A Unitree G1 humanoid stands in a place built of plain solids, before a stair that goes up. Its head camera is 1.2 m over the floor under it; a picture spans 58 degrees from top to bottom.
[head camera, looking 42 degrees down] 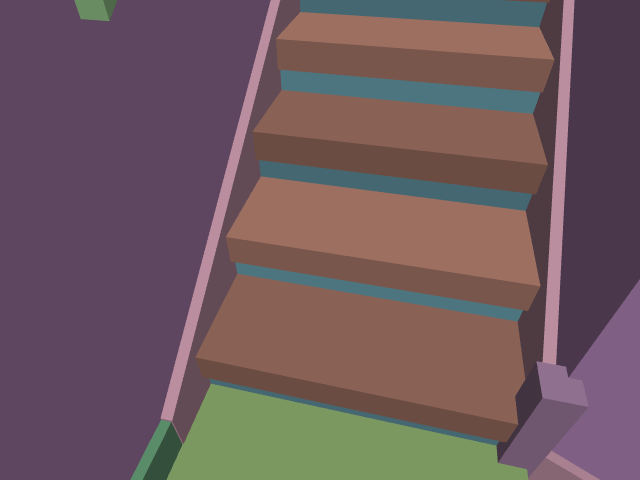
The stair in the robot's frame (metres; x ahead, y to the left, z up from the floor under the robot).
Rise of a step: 0.19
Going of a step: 0.29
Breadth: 0.86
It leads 13 degrees to the right of straight ahead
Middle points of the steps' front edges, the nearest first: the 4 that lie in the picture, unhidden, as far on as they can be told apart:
0.56 -0.07 0.18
0.84 -0.15 0.37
1.12 -0.21 0.55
1.40 -0.27 0.74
